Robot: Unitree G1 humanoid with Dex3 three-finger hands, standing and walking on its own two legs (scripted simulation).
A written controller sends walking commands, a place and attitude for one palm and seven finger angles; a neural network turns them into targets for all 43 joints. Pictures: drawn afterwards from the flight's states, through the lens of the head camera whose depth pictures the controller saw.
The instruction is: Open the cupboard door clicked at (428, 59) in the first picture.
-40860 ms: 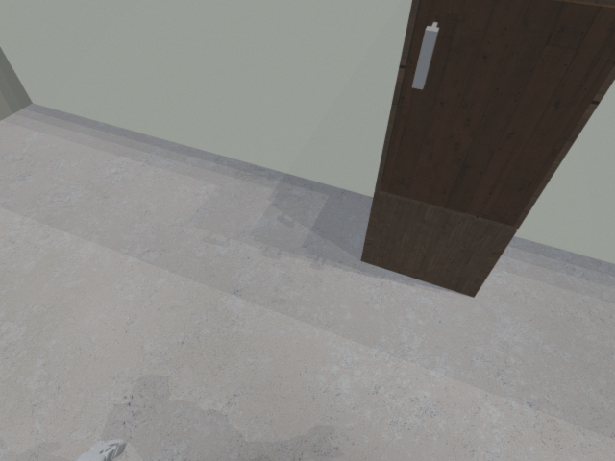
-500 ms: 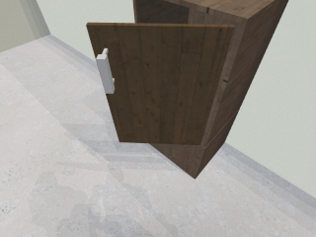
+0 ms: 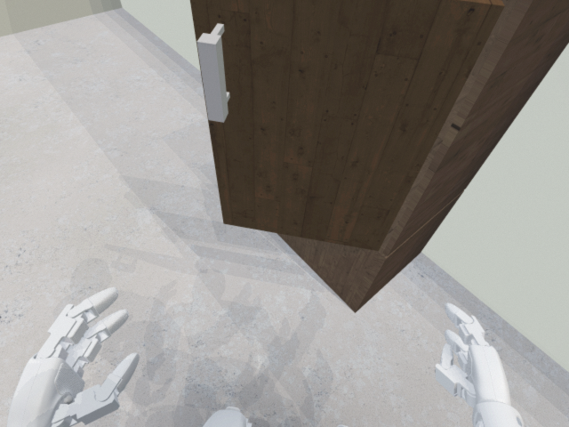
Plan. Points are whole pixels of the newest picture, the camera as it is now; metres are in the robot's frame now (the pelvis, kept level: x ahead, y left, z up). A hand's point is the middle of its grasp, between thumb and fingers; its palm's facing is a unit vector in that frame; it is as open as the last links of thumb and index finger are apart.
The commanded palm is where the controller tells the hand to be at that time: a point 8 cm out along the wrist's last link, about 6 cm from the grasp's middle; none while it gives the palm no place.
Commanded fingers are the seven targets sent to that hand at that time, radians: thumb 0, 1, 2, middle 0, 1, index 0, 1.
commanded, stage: raise the hand with hooked fingers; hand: left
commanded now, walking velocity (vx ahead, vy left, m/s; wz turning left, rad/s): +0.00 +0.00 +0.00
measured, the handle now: (218, 73) +0.58 +0.19 +0.17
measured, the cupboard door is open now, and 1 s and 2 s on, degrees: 39 39 39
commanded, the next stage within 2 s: move the hooked fingers beside the handle in 1.58 s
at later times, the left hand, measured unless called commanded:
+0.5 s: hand (88, 299) +0.22 +0.26 +0.09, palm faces -0.02 -1.00 -0.06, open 12.2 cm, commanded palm +0.20 +0.31 +0.12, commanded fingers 0.00 -0.31 0.38 -0.29 -1.08 -0.29 -1.08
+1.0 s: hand (41, 208) +0.28 +0.30 +0.18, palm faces +0.04 -1.00 -0.07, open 14.0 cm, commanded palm +0.26 +0.35 +0.18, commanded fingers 0.00 -0.50 0.30 -0.30 -1.20 -0.30 -1.20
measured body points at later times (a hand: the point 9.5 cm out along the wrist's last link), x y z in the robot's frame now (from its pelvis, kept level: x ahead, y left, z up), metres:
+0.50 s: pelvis -0.01 +0.03 +0.02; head +0.02 +0.03 +0.47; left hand +0.22 +0.31 +0.10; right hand +0.13 -0.24 -0.05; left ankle +0.00 +0.13 -0.68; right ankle +0.00 -0.09 -0.68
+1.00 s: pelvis +0.00 +0.03 +0.05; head +0.00 +0.03 +0.50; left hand +0.27 +0.36 +0.18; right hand +0.17 -0.19 -0.02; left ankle +0.00 +0.13 -0.68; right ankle +0.00 -0.09 -0.68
